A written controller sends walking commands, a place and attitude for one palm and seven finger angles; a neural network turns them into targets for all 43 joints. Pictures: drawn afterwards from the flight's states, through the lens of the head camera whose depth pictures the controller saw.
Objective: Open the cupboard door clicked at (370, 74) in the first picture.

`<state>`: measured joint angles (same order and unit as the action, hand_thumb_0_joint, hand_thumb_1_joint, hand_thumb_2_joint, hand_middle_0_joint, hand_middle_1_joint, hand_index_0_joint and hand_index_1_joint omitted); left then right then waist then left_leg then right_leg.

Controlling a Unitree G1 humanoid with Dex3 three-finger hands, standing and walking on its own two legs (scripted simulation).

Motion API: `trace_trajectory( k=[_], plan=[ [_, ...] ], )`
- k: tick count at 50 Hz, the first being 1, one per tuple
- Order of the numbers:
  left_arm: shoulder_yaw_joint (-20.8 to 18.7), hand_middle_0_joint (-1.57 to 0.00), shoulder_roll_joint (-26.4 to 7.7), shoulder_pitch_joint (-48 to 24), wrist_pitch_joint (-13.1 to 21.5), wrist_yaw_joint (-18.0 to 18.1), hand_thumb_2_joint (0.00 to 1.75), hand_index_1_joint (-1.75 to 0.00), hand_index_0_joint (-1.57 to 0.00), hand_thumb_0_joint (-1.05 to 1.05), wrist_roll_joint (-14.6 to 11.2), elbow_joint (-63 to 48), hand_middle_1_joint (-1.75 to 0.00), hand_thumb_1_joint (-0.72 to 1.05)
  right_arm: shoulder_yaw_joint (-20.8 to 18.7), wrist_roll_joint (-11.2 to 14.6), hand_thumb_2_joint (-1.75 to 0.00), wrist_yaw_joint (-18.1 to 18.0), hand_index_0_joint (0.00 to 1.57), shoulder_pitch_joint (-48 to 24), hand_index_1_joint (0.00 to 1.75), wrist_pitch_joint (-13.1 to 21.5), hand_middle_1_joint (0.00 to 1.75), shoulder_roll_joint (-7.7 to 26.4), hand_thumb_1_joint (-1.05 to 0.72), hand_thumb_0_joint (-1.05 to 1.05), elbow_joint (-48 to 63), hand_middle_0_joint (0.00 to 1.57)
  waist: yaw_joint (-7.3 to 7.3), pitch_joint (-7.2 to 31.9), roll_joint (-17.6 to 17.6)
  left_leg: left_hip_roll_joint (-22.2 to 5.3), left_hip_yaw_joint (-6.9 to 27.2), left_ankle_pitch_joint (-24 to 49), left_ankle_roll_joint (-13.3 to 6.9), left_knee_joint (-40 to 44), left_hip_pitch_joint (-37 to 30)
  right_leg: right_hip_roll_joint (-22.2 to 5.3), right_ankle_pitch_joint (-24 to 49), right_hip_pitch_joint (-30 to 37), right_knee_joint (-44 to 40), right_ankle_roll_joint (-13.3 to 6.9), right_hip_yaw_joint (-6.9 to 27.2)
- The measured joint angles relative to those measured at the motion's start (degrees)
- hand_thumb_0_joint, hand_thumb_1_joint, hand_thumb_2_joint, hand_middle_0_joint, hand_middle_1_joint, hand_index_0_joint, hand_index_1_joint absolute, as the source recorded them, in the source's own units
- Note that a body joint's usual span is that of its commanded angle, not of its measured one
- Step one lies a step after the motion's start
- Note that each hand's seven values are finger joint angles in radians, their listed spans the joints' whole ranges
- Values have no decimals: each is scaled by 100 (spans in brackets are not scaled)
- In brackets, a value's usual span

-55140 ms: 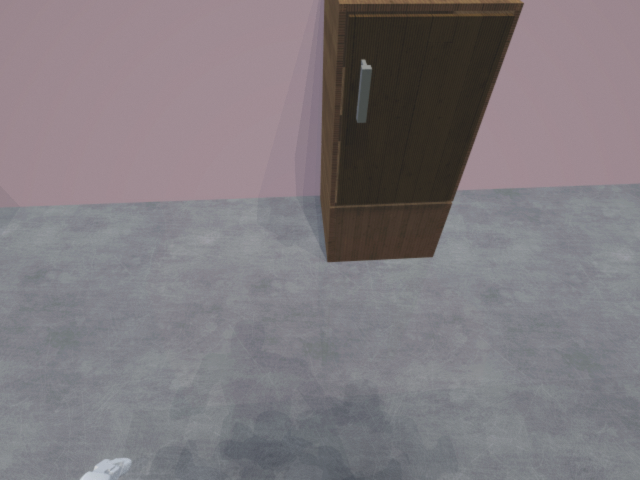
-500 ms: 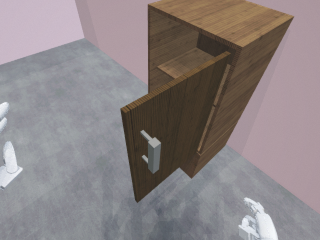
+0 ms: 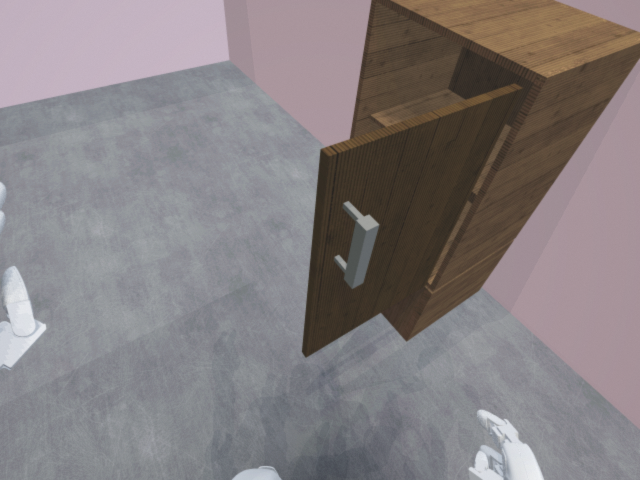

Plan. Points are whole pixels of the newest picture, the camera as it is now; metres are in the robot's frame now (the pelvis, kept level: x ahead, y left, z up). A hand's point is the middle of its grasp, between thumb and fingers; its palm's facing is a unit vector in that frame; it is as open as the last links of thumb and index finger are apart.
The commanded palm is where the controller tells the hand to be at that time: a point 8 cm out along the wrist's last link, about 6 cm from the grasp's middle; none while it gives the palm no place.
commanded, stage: step back with the hand held close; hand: left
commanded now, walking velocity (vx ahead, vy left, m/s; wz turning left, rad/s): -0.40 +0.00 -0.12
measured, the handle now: (351, 245) +0.46 -0.02 +0.01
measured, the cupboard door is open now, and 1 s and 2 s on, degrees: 89 89 89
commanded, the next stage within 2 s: stop stepping back and stand still in 0.10 s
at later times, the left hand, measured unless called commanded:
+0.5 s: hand out of the picture +0.04 +0.24 +0.21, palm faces +0.28 -0.81 -0.52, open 7.4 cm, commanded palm +0.02 +0.30 +0.19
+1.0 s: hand out of the picture -0.06 +0.26 +0.22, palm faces +0.41 -0.76 -0.51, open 7.4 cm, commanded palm -0.09 +0.28 +0.19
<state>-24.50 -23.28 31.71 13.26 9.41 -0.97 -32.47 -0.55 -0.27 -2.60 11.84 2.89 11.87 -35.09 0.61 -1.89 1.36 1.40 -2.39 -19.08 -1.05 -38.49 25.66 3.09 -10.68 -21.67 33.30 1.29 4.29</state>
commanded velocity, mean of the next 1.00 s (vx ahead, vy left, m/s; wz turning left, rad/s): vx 0.17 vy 0.03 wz -0.02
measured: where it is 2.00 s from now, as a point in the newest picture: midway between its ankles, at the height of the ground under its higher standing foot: outside the picture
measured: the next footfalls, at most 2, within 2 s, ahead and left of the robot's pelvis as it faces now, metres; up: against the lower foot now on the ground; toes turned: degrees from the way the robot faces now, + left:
right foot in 0.42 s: -0.31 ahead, -0.05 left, +0.00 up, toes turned -12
left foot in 0.56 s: -0.03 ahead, +0.09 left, +0.00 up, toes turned -8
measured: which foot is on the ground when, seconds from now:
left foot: down 0.00-0.40, up 0.42-0.54, down 0.56-0.82, up 0.84-1.00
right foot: down 0.00-0.02, up 0.04-0.40, down 0.42-0.58, up 0.60-0.82, down 0.84-1.00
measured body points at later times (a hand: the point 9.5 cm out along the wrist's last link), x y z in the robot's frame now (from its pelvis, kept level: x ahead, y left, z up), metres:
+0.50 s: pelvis -0.17 +0.02 -0.01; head -0.17 +0.06 +0.44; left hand +0.02 +0.28 +0.23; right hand -0.03 -0.21 -0.09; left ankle -0.01 +0.08 -0.70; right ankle -0.35 -0.04 -0.72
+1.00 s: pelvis -0.29 +0.01 +0.02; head -0.32 +0.00 +0.47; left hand -0.09 +0.30 +0.25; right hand -0.20 -0.26 -0.09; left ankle -0.22 +0.15 -0.60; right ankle -0.24 -0.05 -0.72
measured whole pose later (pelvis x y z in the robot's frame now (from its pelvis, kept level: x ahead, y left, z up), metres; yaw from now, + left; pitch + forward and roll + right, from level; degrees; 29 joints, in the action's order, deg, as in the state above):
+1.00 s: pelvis -0.29 +0.01 +0.02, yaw -10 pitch -1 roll +2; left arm -28.9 -25.7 28.7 15.2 7.7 -0.9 -22.9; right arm -2.2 -0.5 -4.6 15.4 4.4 13.1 -41.2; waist 1.6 3.7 0.3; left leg -1.0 -0.1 -11.4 0.8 -74.8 39.6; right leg 1.0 -18.6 -18.6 31.3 -4.6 -5.8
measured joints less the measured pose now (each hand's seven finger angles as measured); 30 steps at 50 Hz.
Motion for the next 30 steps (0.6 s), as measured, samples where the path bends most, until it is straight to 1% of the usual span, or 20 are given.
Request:
trace_trajectory(
  k=[2, 4, 5, 7, 9, 12, 14, 15, 17, 19, 20, 21, 22, 23, 25, 26, 27, 28, 29, 30],
  plan=[
    [27, -21, -70, -207, -21, -1, 90, -31, -21, 1, 8, 4, -31, 89, -9, 4, -90, -67, 20, -59, 30, 35, 30, 54, -91, 1, 61, 20, -62, -66, -5, -54, -66, 1022, -165, 278, 48, 5, -128, -144, 178, 33, -34],
    [-41, -21, -144, -416, 12, -13, 90, -31, -21, 1, 42, 118, -31, 88, -59, -35, -90, -118, 20, -195, 30, 142, 30, 50, -91, 1, 37, 20, -69, -181, -83, -116, -69, 1261, -429, 248, 141, 165, -841, -385, 1243, 19, 19],
    [-107, -21, -181, -452, 28, -19, 90, -31, -21, 1, 46, 190, -31, 88, -82, -40, -90, -112, 20, -258, 30, 187, 30, 11, -91, 1, 9, 20, -70, -194, -124, -168, -69, 1253, -500, 284, 165, 266, -1086, -469, 1895, 10, 36],
    [-238, -21, -229, -424, -7, -29, 90, -31, -21, 1, 0, 234, -31, 88, -94, -56, -90, -61, 20, -320, 30, 276, 30, -90, -91, 1, -28, 20, -49, -131, -186, -304, -88, 1350, -515, 460, 220, 394, -1385, -449, 2849, 1, -7],
    [-310, -21, -232, -377, -76, -1, 90, -31, -21, 1, -72, 123, -31, 88, -61, -58, -90, -4, 20, -339, 30, 353, 30, -187, -91, 1, -55, 20, 41, -16, -175, -453, -180, 1575, -477, 735, 276, 374, -1561, -240, 3286, 5, -108],
    [-225, -21, -151, -452, -126, 39, 90, -31, -21, 1, -164, -128, -31, 89, 15, -51, -90, 54, 20, -368, 30, 441, 30, -306, -91, 1, -97, 20, 139, 158, -112, -611, -296, 1963, -421, 1249, 375, 231, -1867, 308, 3112, -31, -308],
    [-79, -21, -97, -600, -147, 29, 90, -30, -21, 1, -194, -246, -31, 89, 72, -51, -90, 83, 20, -396, 30, 501, 30, -377, -91, 1, -109, 20, 109, 227, -60, -621, -302, 2086, -300, 1667, 425, 188, -2117, 761, 2591, -102, -466],
    [-15, -21, -94, -670, -161, 18, 90, -30, -21, 1, -210, -284, -31, 89, 98, -54, -90, 94, 20, -409, 30, 528, 30, -410, -91, 1, -93, 20, 69, 244, -37, -602, -289, 2101, -189, 1903, 441, 203, -2247, 989, 2244, -153, -554],
    [57, -21, -157, -735, -207, -13, 90, -30, -21, 1, -254, -363, -31, 89, 144, -58, -90, 117, 20, -425, 30, 555, 30, -460, -91, 1, -4, 20, -38, 250, -16, -543, -260, 2067, 112, 2366, 471, 292, -2469, 1473, 1276, -278, -776],
    [-46, -21, -366, -600, -265, -43, 90, -30, -21, 1, -303, -522, -31, 89, 181, -50, -90, 154, 20, -435, 30, 541, 30, -485, -91, 1, 157, 20, -116, 250, 58, -444, -344, 1854, 428, 2535, 632, 330, -2389, 1945, 22, -475, -1009],
    [-225, -21, -555, -407, -274, -39, 90, -30, -21, 1, -325, -665, -31, 89, 217, -43, -90, 177, 20, -457, 30, 513, 30, -490, -91, 1, 258, 20, -84, 255, 212, -343, -468, 1559, 508, 2272, 862, 217, -2126, 2111, -566, -608, -990],
    [-488, -21, -767, -152, -261, -18, 90, -30, -21, 1, -355, -856, -31, 89, 261, -38, -90, 194, 20, -514, 30, 474, 30, -484, -90, 1, 359, 20, 34, 233, 451, -233, -612, 1149, 525, 1704, 1197, -27, -1737, 2206, -1071, -739, -876],
    [-543, -21, -757, 23, -205, -58, 90, -30, -21, 1, -359, -956, -31, 89, 255, -37, -90, 193, 21, -563, 30, 428, 30, -381, -90, 1, 313, 20, 60, 118, 259, -331, -456, 801, 469, 886, 1424, 50, -1644, 2199, -996, -748, -884],
    [-512, -21, -769, 202, -194, -116, 90, -30, -21, 1, -357, -1038, -31, 89, 229, -36, -90, 188, 21, -479, 30, 347, 30, -315, -90, 1, 169, 20, 25, 89, 42, -406, -278, 556, 414, 86, 1490, 200, -1736, 2261, -811, -671, -935],
    [-508, -21, -923, 511, -113, -178, 90, -31, -21, 1, -349, -1040, -31, 88, 227, -19, -90, 201, 20, -12, 30, 211, 30, -308, -91, 1, -180, 20, 117, 407, 51, -389, -151, 412, 334, -1001, 1268, 220, -1906, 2453, -738, -521, -847],
    [-534, -21, -912, 552, -95, -174, 90, -31, -21, 1, -340, -970, -31, 88, 234, 33, -90, 186, 20, 237, 30, 155, 30, -308, -91, 1, -300, 20, 200, 583, 141, -354, -155, 441, 268, -1102, 991, 157, -1947, 2526, -730, -464, -746],
    [-580, -22, -851, 498, -78, -142, 90, -31, -22, 1, -321, -830, -31, 88, 255, 66, -90, 140, 20, 433, 30, 123, 30, -287, -91, 1, -389, 20, 273, 713, 246, -306, -202, 443, 184, -906, 620, 62, -2012, 2526, -602, -420, -627],
    [-615, -22, -744, 344, -69, -99, 90, -31, -22, 1, -307, -608, -31, 88, 271, 86, -90, 75, 21, 572, 30, 115, 30, -221, -91, 1, -435, 20, 303, 789, 285, -241, -213, 452, 78, -513, 193, -21, -2116, 2429, -278, -388, -572],
    [-608, -22, -584, 53, -84, -60, 90, -31, -22, 1, -291, -277, -31, 88, 254, 86, -90, -1, 21, 610, 30, 128, 30, -134, -91, 1, -484, 20, 234, 792, 262, -155, -222, 282, -125, -282, -7, -109, -2199, 2183, 311, -340, -626],
    [-554, -21, -393, -362, -125, -21, 90, -31, -22, 1, -267, 175, -31, 88, 214, 63, -90, -74, 21, 564, 30, 140, 30, -51, -91, 1, -528, 20, 139, 697, 196, -105, -241, 316, -243, -289, -31, -149, -2153, 1830, 1118, -281, -613]
  ],
)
